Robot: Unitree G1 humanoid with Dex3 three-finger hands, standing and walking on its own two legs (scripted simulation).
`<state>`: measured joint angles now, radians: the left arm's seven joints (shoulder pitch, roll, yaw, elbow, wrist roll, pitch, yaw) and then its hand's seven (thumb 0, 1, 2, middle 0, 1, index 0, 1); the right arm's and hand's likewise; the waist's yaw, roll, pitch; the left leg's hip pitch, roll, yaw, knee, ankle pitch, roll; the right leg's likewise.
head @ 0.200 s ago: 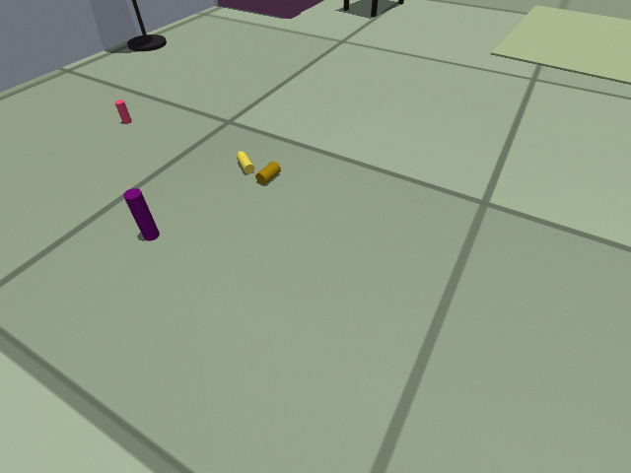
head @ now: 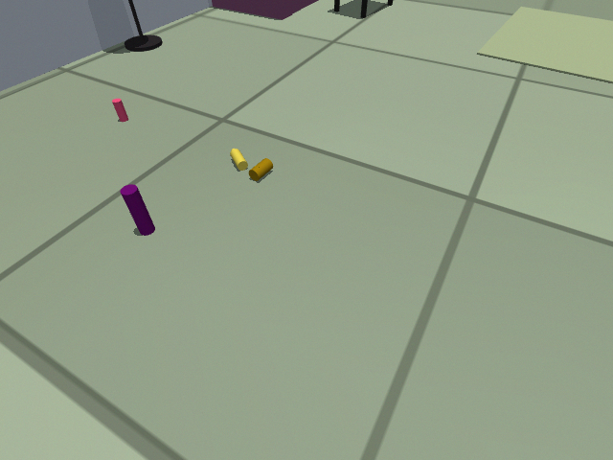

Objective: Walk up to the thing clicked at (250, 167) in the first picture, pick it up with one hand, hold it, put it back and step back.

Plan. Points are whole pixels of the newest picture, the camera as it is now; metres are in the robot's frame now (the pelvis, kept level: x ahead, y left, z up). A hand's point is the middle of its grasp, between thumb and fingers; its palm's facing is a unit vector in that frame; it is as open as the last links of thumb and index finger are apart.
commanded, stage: stand
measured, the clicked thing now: (238, 158) +1.81 +0.39 -0.75
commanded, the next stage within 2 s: walk up in 0.92 s
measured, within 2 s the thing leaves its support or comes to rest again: neither
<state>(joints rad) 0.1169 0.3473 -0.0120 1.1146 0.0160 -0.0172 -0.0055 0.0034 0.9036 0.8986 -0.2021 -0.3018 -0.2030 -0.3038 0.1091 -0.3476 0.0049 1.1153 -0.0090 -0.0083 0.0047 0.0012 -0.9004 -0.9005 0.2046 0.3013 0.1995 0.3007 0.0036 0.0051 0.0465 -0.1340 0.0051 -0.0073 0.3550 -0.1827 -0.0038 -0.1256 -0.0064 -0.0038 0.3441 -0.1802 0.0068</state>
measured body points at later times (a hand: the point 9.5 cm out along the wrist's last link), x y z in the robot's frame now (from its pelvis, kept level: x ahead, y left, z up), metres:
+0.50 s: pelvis +0.00 +0.00 +0.00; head +0.01 +0.00 +0.45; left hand +0.07 +0.30 -0.13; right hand +0.08 -0.30 -0.13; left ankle +0.01 +0.12 -0.75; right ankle +0.01 -0.12 -0.75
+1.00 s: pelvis +0.01 +0.00 +0.00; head +0.01 +0.00 +0.45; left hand +0.08 +0.31 -0.13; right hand +0.09 -0.31 -0.13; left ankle +0.01 +0.12 -0.74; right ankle +0.00 -0.12 -0.74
